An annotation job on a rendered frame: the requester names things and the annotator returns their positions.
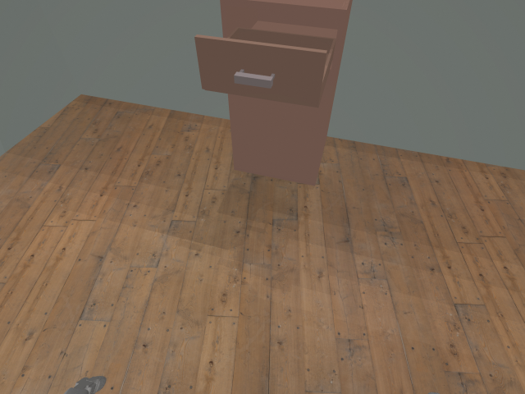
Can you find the drawer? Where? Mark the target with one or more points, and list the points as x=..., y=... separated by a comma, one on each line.
x=301, y=64

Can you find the handle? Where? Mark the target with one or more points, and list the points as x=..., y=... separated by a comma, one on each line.
x=254, y=80

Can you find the robot left hand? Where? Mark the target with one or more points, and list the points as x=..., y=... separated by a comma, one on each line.
x=88, y=385

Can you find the cabinet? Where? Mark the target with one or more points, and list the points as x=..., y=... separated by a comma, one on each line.
x=276, y=139

